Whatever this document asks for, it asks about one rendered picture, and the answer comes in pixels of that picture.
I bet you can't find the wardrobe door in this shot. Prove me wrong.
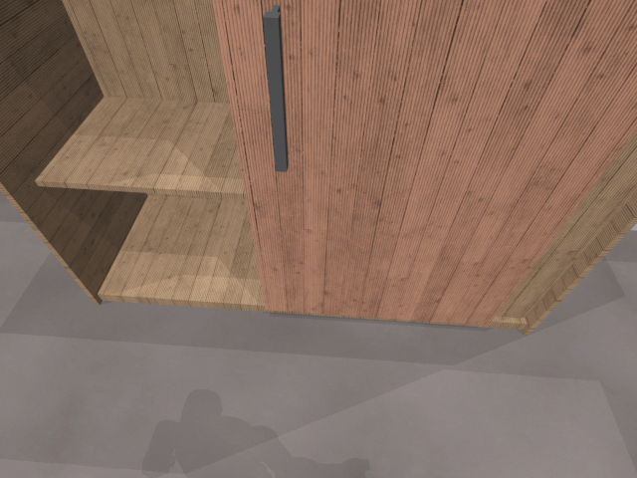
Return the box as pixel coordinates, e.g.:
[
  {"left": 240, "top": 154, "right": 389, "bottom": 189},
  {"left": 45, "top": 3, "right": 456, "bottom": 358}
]
[
  {"left": 496, "top": 129, "right": 637, "bottom": 318},
  {"left": 212, "top": 0, "right": 637, "bottom": 326}
]

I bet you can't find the handle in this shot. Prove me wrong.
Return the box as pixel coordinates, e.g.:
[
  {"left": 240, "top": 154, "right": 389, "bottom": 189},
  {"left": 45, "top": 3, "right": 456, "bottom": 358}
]
[{"left": 263, "top": 5, "right": 289, "bottom": 172}]

